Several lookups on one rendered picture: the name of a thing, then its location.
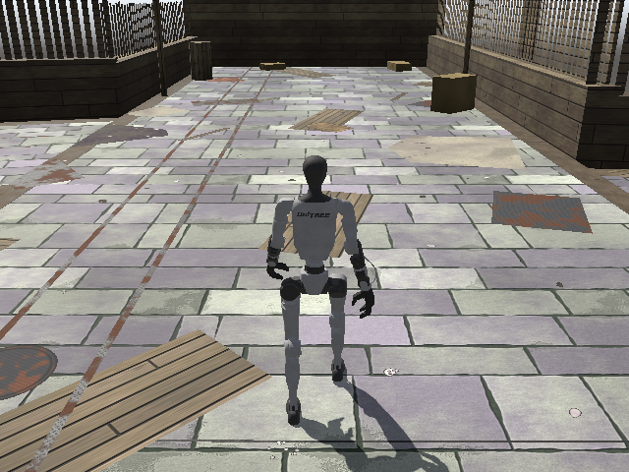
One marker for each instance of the robot right upper arm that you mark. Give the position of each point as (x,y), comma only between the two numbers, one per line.
(349,224)

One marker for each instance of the robot thigh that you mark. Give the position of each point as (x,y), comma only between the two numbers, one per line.
(290,292)
(337,290)

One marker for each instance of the robot right thigh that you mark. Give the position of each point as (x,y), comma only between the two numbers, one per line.
(337,290)

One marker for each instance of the robot left upper arm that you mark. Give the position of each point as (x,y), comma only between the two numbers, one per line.
(284,206)

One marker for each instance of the right robot hand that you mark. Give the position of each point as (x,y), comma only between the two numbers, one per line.
(369,298)

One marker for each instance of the right robot forearm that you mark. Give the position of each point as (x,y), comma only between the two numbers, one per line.
(360,269)

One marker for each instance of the robot left thigh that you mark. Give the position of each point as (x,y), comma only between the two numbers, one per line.
(290,292)

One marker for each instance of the left robot hand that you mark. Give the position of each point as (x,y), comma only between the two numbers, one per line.
(273,274)

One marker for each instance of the left robot forearm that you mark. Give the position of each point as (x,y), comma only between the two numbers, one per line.
(272,254)

